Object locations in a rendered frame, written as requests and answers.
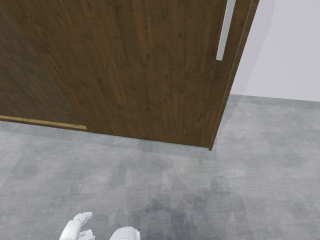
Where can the robot left thigh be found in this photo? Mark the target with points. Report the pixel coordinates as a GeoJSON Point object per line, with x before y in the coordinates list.
{"type": "Point", "coordinates": [126, 233]}

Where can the handle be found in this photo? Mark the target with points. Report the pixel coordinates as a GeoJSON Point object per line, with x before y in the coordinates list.
{"type": "Point", "coordinates": [225, 28]}

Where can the wardrobe door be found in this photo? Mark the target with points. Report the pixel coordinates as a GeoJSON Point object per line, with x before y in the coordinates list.
{"type": "Point", "coordinates": [27, 89]}
{"type": "Point", "coordinates": [137, 68]}

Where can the left robot hand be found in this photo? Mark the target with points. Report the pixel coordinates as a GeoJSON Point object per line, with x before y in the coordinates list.
{"type": "Point", "coordinates": [73, 227]}

